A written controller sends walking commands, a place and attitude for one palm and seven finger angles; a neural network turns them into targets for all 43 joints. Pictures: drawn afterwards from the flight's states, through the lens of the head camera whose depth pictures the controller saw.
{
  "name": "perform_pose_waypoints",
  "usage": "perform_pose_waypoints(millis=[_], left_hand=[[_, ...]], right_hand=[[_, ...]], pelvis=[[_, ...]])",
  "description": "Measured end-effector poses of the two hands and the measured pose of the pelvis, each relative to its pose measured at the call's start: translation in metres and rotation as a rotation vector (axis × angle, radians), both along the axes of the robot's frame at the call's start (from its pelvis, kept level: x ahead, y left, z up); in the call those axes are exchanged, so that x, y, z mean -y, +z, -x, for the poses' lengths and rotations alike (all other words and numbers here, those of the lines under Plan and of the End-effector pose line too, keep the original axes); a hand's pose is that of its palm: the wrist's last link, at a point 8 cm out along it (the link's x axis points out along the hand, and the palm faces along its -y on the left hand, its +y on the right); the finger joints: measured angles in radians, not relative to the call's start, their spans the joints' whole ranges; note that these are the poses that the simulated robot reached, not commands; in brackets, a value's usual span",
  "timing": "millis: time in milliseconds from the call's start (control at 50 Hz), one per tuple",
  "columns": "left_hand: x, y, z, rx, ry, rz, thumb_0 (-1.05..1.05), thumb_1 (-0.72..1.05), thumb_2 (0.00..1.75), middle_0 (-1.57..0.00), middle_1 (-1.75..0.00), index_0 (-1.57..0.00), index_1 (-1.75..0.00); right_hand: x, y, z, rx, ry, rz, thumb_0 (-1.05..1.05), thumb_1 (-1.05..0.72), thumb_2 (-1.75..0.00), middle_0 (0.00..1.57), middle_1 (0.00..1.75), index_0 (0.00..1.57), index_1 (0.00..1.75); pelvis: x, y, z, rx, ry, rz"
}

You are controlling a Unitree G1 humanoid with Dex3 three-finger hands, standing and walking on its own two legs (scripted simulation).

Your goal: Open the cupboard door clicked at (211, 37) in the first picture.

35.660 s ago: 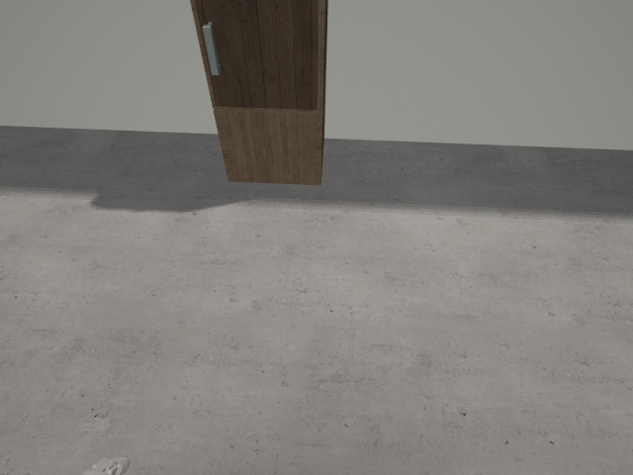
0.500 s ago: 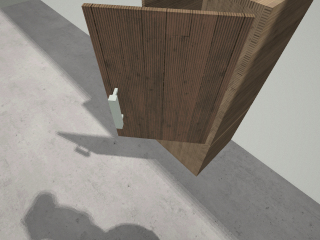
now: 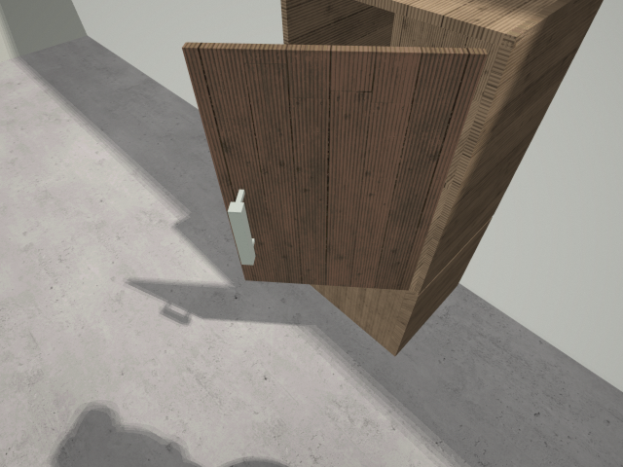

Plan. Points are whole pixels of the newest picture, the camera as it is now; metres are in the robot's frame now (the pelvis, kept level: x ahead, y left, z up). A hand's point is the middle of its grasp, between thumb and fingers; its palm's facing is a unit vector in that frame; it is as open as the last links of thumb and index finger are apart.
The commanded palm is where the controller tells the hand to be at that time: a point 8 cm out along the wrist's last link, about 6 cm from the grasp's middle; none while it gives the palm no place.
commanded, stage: look again from close up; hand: left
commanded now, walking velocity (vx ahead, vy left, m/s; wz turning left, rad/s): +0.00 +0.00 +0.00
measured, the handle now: (244, 227) +0.57 +0.18 -0.10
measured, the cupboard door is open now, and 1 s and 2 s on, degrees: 40 40 40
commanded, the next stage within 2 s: raise the hand with hooked fingers in 0.58 s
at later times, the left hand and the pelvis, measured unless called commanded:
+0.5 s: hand out of the picture +0.06 +0.17 -0.17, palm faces -0.01 -0.98 -0.21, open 7.3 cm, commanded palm none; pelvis +0.02 -0.02 +0.00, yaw +0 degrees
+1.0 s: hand (198, 417) +0.19 +0.17 -0.05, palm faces +0.03 -1.00 -0.05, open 8.0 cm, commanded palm +0.14 +0.23 -0.07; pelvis -0.02 -0.04 -0.07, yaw +2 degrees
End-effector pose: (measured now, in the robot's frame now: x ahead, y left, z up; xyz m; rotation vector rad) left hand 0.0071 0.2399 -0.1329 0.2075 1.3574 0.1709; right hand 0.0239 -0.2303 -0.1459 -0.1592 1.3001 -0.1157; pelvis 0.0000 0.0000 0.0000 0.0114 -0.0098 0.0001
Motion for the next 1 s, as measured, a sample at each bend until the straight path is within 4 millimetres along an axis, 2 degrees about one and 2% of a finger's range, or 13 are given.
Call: perform_pose_waypoints(millis=[80,160,340,500,700,720,760,820,860,920,1000], left_hand=[[0.003,-0.001,0.006,-0.030,0.005,0.004,0.00,0.91,0.90,-0.19,-0.30,-0.20,-0.30],[0.009,-0.003,0.003,-0.038,0.004,0.015,0.00,0.91,0.90,-0.19,-0.30,-0.20,-0.30],[0.022,-0.007,-0.024,0.003,-0.009,0.040,0.00,0.91,0.90,-0.20,-0.30,-0.20,-0.30],[0.023,-0.007,-0.045,0.042,-0.018,0.034,0.00,0.92,0.90,-0.20,-0.30,-0.20,-0.30],[0.022,-0.005,-0.056,0.062,-0.014,0.013,0.00,0.91,0.90,-0.20,-0.30,-0.20,-0.30],[0.020,0.001,-0.064,0.118,0.047,0.021,0.00,0.91,0.90,-0.20,-0.30,-0.20,-0.30],[0.015,0.032,-0.097,0.385,0.095,0.003,0.01,0.90,0.90,-0.20,-0.30,-0.20,-0.31],[0.013,0.082,-0.142,0.750,0.110,-0.004,0.01,0.88,0.88,-0.20,-0.32,-0.20,-0.32],[0.012,0.102,-0.164,0.957,0.087,0.023,0.01,0.86,0.87,-0.20,-0.33,-0.21,-0.34],[0.015,0.108,-0.174,1.187,0.000,0.083,0.00,0.81,0.85,-0.20,-0.37,-0.21,-0.37],[0.020,0.085,-0.161,1.337,-0.177,0.151,0.00,0.73,0.82,-0.21,-0.42,-0.21,-0.42]], right_hand=[[0.002,-0.001,0.006,-0.036,-0.005,0.000,0.01,-0.91,-0.90,0.20,0.30,0.20,0.29],[0.004,-0.001,0.008,-0.057,-0.010,0.002,0.01,-0.91,-0.90,0.20,0.30,0.20,0.29],[0.009,0.001,-0.002,-0.058,-0.016,0.012,0.01,-0.91,-0.90,0.20,0.30,0.20,0.29],[0.015,0.003,-0.016,-0.038,-0.017,0.018,0.01,-0.91,-0.90,0.20,0.30,0.20,0.29],[0.024,0.004,-0.029,-0.025,-0.011,0.030,0.01,-0.91,-0.90,0.20,0.30,0.20,0.29],[0.025,0.006,-0.032,0.007,-0.018,0.033,0.01,-0.91,-0.90,0.20,0.30,0.20,0.29],[0.029,0.014,-0.047,0.142,-0.006,0.057,0.01,-0.91,-0.90,0.20,0.30,0.20,0.29],[0.035,0.024,-0.077,0.340,0.018,0.066,0.01,-0.91,-0.90,0.20,0.30,0.20,0.29],[0.042,0.029,-0.099,0.450,0.041,0.075,0.01,-0.91,-0.90,0.20,0.30,0.20,0.29],[0.052,0.035,-0.131,0.601,0.085,0.093,0.01,-0.90,-0.90,0.20,0.30,0.20,0.29],[0.062,0.032,-0.167,0.772,0.163,0.120,0.01,-0.90,-0.90,0.20,0.30,0.20,0.29]], pelvis=[[0.002,0.001,-0.003,0.002,-0.001,0.000],[0.004,0.001,-0.007,0.002,-0.002,-0.001],[0.011,0.001,-0.015,0.001,-0.002,0.000],[0.016,0.002,-0.021,-0.002,-0.001,0.001],[0.020,0.002,-0.027,-0.006,0.004,0.007],[0.020,0.001,-0.026,-0.008,0.008,0.008],[0.021,0.000,-0.025,-0.014,0.015,0.001],[0.022,-0.005,-0.020,-0.039,0.048,0.001],[0.025,-0.013,-0.013,-0.081,0.052,0.001],[0.030,-0.032,-0.001,-0.153,0.040,-0.006],[0.037,-0.070,0.016,-0.233,0.031,-0.010]])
